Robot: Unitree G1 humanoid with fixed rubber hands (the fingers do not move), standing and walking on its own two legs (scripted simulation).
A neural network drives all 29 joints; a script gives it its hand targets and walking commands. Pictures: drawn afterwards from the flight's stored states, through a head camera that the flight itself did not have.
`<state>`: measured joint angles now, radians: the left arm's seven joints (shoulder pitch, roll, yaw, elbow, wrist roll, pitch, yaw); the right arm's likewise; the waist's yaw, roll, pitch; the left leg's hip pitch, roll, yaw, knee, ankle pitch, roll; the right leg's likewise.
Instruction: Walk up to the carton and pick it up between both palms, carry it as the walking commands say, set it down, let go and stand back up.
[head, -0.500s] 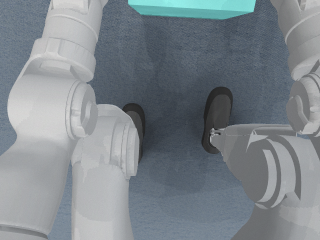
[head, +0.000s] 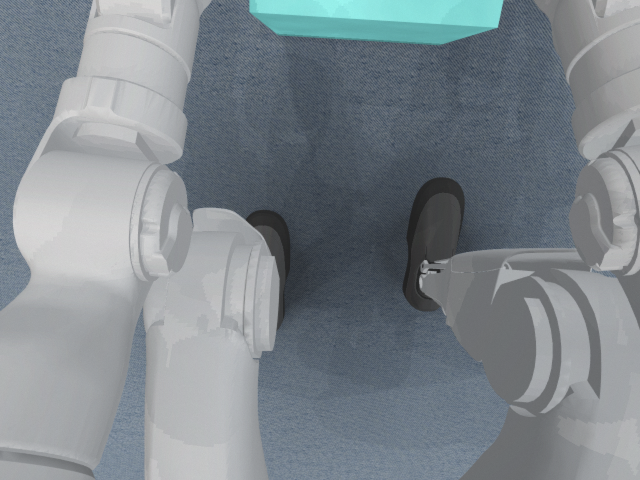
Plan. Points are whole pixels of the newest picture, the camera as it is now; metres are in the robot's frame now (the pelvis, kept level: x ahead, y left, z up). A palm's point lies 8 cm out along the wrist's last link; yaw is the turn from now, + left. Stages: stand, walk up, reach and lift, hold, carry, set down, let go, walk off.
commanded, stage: reach and lift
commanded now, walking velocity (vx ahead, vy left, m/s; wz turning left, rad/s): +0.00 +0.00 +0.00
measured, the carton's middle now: out of the picture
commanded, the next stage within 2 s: none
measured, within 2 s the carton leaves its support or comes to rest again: leaves its support in 0.08 s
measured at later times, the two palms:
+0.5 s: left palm out of the picture +0.56 +0.14 -0.14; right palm out of the picture +0.56 -0.15 -0.15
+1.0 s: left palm out of the picture +0.55 +0.13 -0.08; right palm out of the picture +0.55 -0.15 -0.09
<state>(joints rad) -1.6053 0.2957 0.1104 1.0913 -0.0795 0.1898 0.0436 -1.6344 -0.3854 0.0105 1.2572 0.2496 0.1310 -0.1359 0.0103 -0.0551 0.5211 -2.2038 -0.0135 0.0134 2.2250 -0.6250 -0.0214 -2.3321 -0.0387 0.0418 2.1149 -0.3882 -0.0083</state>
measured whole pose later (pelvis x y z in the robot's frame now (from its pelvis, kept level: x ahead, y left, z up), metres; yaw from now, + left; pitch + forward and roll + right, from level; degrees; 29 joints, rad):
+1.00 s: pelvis -0.01 +0.01 +0.04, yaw +0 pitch +26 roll +0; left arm -1.47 0.15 0.29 0.78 0.04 0.38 0.22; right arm -1.51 -0.25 -0.23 0.92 0.09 0.37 -0.29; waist 0.01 0.01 0.52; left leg -1.99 -0.04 0.00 2.15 -0.62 -0.02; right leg -2.08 -0.03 0.04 2.03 -0.41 0.03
